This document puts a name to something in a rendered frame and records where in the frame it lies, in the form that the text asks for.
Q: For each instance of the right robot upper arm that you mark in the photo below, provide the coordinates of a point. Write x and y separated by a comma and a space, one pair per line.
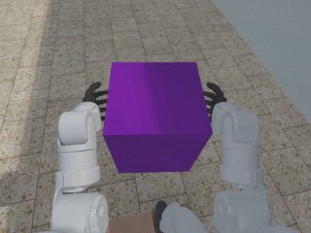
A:
244, 212

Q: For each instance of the robot right forearm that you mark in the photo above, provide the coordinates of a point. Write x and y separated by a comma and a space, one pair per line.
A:
240, 148

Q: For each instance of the carton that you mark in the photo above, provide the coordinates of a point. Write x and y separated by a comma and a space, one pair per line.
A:
156, 117

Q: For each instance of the robot right foot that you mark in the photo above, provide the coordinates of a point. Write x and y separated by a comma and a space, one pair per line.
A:
159, 208

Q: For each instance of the right robot thigh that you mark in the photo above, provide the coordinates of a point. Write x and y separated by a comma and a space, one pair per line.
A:
179, 219

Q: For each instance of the left robot hand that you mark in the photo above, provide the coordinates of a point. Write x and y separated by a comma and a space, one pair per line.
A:
91, 97

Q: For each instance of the right robot hand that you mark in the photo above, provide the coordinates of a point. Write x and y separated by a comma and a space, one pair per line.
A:
216, 98

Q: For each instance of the left robot upper arm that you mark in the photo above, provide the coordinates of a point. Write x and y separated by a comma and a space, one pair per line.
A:
80, 213

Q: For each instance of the robot left forearm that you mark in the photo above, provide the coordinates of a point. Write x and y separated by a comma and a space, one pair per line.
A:
77, 144

